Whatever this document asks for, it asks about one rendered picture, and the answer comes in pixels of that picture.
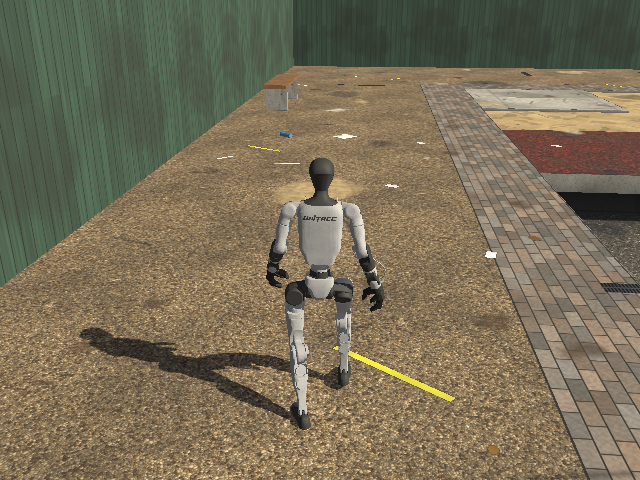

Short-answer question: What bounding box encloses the robot right forearm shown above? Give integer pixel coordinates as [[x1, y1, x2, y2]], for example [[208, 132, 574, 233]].
[[359, 243, 381, 289]]

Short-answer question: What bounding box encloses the left robot hand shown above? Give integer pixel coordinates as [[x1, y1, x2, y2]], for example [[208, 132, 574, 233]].
[[266, 268, 289, 288]]

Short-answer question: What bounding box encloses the right robot hand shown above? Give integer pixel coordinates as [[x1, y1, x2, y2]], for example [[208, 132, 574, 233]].
[[362, 284, 385, 312]]

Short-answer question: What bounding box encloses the robot left upper arm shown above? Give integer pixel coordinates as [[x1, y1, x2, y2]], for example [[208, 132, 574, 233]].
[[273, 201, 301, 254]]

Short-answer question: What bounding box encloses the robot right upper arm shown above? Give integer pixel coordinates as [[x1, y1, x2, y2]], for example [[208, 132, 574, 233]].
[[342, 202, 368, 259]]

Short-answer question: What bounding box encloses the robot right foot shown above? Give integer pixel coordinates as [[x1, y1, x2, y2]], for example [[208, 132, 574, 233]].
[[338, 364, 351, 386]]

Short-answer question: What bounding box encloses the robot left forearm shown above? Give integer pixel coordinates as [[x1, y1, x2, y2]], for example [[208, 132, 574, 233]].
[[267, 239, 284, 273]]

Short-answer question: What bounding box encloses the left robot shin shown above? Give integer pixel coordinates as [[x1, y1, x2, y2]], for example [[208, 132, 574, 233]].
[[290, 345, 308, 416]]

